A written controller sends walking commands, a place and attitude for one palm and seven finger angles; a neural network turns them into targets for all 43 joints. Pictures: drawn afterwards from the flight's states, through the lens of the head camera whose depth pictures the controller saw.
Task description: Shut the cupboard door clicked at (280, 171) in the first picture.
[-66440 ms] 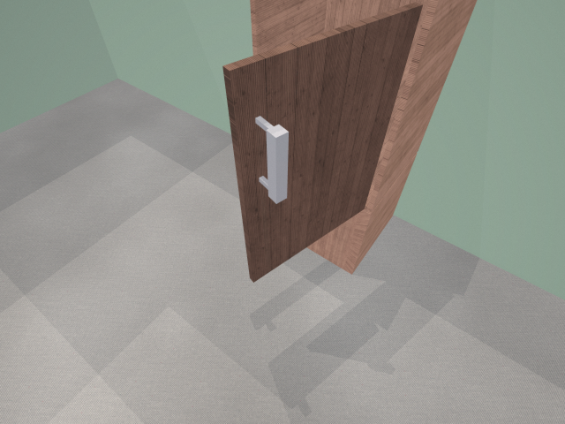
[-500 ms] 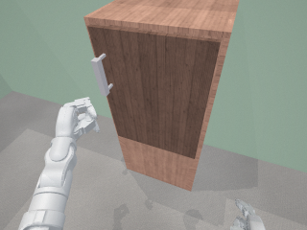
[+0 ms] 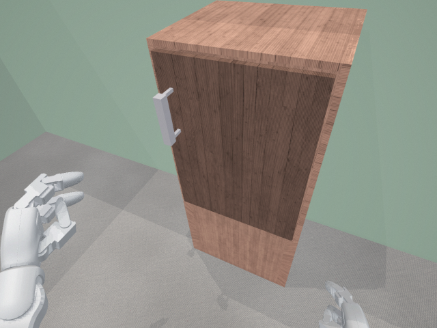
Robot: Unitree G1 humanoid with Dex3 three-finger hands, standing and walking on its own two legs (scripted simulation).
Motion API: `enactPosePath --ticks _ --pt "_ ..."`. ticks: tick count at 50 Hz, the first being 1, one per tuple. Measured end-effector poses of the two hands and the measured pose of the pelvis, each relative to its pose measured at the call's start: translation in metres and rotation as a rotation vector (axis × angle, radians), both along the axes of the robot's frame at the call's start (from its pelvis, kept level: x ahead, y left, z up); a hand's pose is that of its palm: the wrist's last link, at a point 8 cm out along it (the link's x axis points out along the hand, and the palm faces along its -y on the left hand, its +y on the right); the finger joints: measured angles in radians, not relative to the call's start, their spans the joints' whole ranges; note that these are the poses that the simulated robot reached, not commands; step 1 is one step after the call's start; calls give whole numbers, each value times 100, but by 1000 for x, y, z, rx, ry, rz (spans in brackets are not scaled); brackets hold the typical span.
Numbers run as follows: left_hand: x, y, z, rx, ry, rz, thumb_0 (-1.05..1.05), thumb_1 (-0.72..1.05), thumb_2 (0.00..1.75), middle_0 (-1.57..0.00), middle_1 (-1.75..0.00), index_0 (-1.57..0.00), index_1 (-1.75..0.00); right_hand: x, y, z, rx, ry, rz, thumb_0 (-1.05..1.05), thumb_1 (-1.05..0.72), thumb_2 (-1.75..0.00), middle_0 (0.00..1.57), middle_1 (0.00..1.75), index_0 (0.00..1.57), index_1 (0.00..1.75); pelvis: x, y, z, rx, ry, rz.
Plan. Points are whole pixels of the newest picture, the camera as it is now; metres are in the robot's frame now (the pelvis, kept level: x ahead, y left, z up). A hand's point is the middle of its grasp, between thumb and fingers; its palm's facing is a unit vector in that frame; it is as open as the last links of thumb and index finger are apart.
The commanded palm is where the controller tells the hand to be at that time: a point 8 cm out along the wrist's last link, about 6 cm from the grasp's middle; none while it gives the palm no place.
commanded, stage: draw the hand back to the body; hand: left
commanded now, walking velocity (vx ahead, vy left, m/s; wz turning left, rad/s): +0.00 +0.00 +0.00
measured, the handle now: (169, 116) +0.62 +0.21 +0.08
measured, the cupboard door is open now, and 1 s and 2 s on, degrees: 0 0 0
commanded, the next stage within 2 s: step back with the hand held close in 0.48 s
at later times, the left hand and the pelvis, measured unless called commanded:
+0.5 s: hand (53, 236) +0.19 +0.26 +0.15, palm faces +0.47 -0.79 -0.39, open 7.4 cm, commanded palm +0.14 +0.30 +0.17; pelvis +0.00 +0.00 +0.00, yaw +0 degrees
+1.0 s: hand (32, 241) +0.18 +0.29 +0.15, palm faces +0.39 -0.77 -0.50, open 7.4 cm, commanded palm +0.12 +0.32 +0.17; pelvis -0.03 +0.03 -0.01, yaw -1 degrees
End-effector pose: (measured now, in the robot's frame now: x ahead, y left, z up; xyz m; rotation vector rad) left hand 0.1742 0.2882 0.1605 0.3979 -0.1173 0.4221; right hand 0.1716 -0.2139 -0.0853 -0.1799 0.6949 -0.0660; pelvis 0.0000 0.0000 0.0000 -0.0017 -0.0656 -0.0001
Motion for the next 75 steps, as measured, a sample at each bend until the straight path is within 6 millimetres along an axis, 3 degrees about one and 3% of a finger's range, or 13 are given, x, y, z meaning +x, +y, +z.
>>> enactPosePath --ticks 11,25,38,49,61,68,75 --pt "-40 17 15 89 -5 101 1 89 90 -30 -40 -30 -41 6 -5 1 -16 -28 -4 2 -91 -90 20 30 20 30 4 1 -1 -2 0 6" --pt "-27 8 11 59 -18 53 1 89 90 -21 -31 -21 -31 7 -6 7 -22 -54 -14 2 -91 -90 20 30 20 30 3 -2 -1 -1 -2 -2" --pt "-21 20 8 111 8 33 1 89 90 -21 -30 -21 -30 -6 -15 0 -46 18 -64 2 -90 -90 21 30 20 30 0 7 -4 -18 62 0" --pt "-29 38 11 173 20 -24 1 89 90 -21 -30 -21 -30 -37 -11 1 -81 60 -143 2 -91 -90 20 30 20 30 -23 26 -8 -8 84 -23" --pt "-84 45 9 194 -90 2 1 89 90 -21 -30 -21 -30 -85 2 0 -95 25 -104 1 -90 -90 21 30 20 30 -68 27 -19 -22 64 -7" --pt "-115 36 9 189 -171 28 1 89 90 -21 -30 -21 -30 -116 -4 -10 -100 33 -74 2 -90 -90 21 30 20 30 -92 18 -25 -27 48 8" --pt "-131 32 12 173 -207 -11 1 88 90 -21 -30 -21 -30 -150 -12 -9 -132 74 -89 2 -90 -90 21 30 20 30 -114 20 -23 -27 59 14"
